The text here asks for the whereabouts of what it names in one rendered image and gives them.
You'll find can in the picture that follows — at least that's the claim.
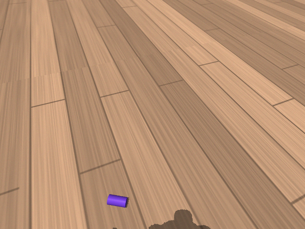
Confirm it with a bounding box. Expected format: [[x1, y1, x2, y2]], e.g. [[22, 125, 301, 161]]
[[107, 194, 128, 208]]

